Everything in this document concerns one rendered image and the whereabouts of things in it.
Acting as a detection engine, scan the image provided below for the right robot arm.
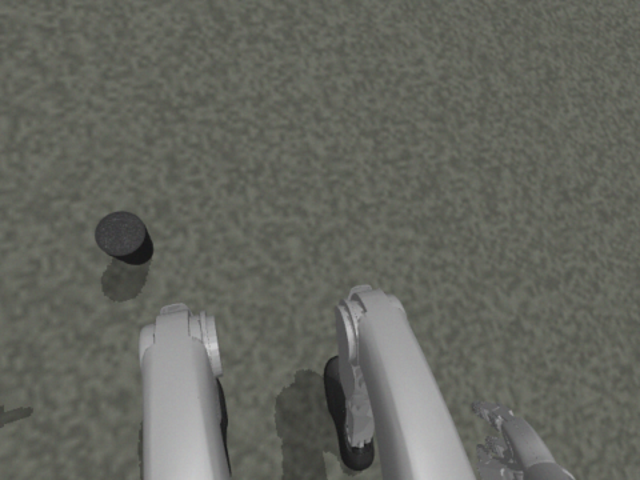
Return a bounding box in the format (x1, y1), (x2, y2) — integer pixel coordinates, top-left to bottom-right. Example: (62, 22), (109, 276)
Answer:
(523, 462), (575, 480)

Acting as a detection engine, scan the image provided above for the cup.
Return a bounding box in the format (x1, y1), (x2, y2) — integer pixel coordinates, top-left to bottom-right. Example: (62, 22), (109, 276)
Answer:
(95, 211), (153, 265)

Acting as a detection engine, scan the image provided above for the right robot hand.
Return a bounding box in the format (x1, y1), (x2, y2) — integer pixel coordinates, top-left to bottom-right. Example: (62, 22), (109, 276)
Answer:
(471, 401), (556, 480)

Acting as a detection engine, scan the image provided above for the right robot foot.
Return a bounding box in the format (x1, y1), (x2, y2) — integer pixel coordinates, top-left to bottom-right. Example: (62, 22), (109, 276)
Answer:
(324, 356), (374, 471)

